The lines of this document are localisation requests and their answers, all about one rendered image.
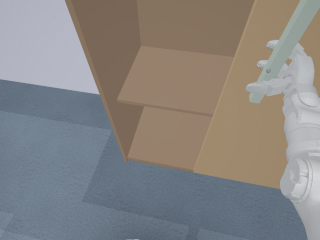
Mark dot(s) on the robot right hand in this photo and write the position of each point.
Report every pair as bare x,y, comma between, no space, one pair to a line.
300,71

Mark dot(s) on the right robot upper arm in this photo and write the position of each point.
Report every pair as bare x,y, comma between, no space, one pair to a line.
301,184

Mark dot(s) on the right robot forearm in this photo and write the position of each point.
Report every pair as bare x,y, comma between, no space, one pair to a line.
302,122

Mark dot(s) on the wardrobe door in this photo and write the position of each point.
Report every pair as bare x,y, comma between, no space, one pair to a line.
246,141

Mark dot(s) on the handle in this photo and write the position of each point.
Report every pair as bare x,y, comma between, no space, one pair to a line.
298,23

